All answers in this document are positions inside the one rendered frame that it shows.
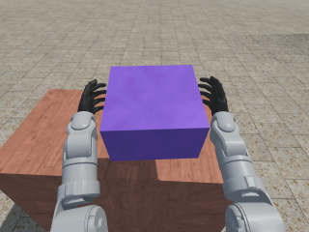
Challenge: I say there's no carton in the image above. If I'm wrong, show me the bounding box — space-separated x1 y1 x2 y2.
99 65 211 161

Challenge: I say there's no robot left hand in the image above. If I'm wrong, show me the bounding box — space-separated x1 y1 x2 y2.
77 79 107 115

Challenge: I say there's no robot left forearm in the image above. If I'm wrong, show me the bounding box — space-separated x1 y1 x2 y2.
50 111 100 232

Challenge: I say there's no pedestal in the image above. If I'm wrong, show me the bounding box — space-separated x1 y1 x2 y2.
0 89 234 232

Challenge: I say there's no robot right forearm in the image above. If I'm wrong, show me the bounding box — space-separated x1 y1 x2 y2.
210 111 287 232

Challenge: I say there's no left robot upper arm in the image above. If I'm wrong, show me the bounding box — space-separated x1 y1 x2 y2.
50 205 108 232

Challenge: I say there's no robot right hand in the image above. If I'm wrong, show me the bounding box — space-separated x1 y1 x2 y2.
198 76 229 116

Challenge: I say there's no right robot upper arm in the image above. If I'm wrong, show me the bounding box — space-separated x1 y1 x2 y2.
225 202 286 232

